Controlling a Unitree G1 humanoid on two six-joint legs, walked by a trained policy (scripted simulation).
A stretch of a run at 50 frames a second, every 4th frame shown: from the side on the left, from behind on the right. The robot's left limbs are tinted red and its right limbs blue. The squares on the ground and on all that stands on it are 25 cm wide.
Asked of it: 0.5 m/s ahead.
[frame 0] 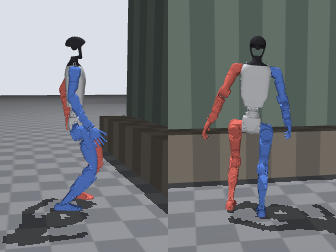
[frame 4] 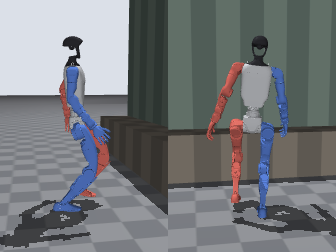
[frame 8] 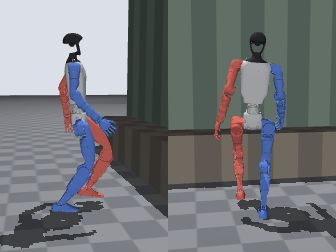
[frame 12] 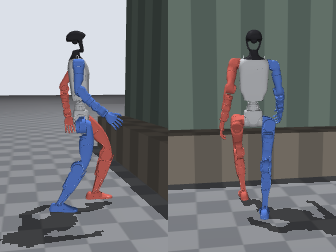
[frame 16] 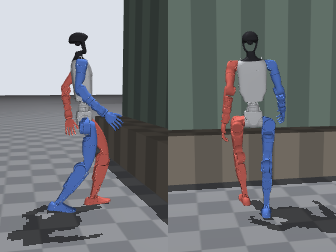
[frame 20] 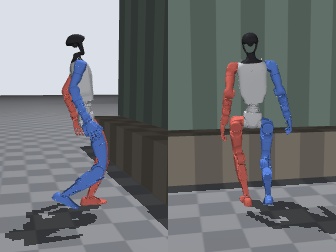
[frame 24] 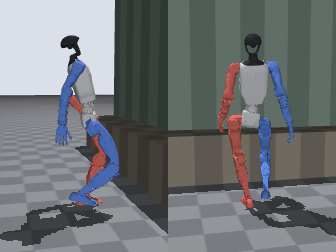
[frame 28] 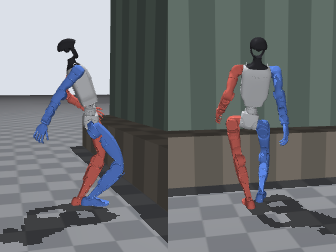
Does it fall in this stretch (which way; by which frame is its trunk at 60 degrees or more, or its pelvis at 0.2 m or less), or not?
no
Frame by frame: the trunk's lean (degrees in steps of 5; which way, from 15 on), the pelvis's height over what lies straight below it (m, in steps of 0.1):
0: 5, 0.7
4: 5, 0.7
8: 5, 0.7
12: 5, 0.8
16: 5, 0.7
20: 10, 0.7
24: 15 backward, 0.7
28: 25 backward, 0.7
